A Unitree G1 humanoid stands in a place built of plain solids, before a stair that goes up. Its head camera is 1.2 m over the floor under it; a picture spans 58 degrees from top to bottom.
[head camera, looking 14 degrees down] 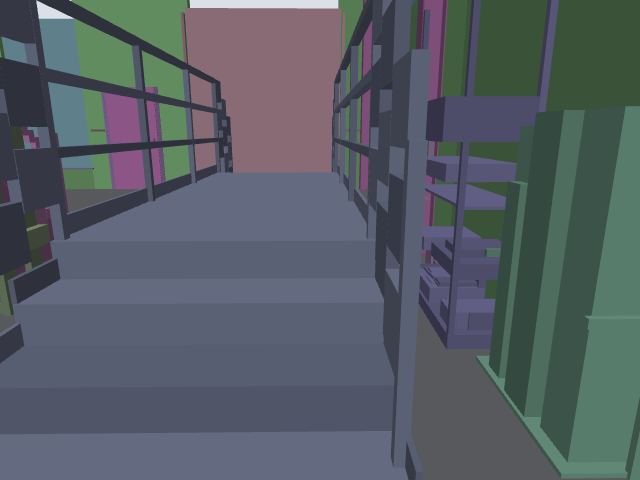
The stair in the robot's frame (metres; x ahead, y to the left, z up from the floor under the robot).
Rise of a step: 0.18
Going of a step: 0.30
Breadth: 1.50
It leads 1 degrees to the left of straight ahead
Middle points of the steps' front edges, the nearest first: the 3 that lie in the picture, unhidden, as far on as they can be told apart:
1.31 0.46 0.36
1.61 0.47 0.54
1.91 0.47 0.72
